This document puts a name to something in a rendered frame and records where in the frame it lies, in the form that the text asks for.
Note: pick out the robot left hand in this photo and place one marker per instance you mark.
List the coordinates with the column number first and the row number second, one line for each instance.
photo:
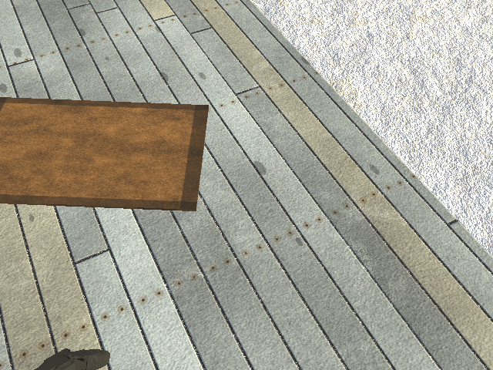
column 66, row 359

